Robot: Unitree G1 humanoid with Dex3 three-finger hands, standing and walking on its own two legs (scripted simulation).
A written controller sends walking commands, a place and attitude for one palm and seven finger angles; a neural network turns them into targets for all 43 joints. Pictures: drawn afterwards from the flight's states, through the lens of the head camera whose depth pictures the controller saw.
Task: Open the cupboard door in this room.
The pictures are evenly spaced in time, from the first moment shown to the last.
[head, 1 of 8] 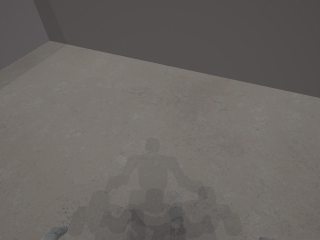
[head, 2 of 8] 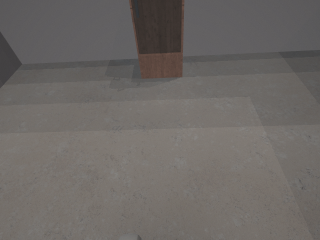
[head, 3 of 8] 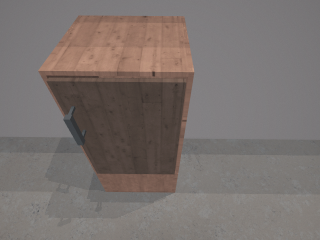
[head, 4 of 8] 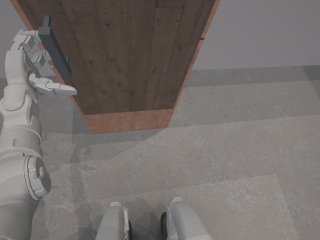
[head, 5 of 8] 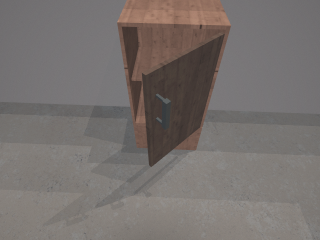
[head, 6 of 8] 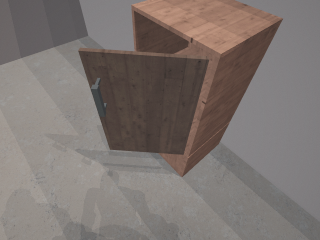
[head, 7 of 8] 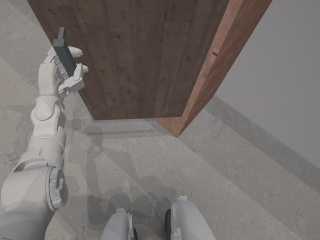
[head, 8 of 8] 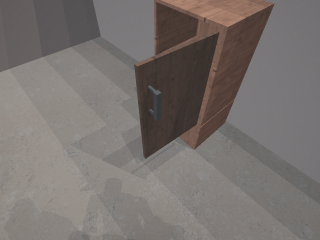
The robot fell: no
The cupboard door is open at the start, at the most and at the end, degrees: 0 86 86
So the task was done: yes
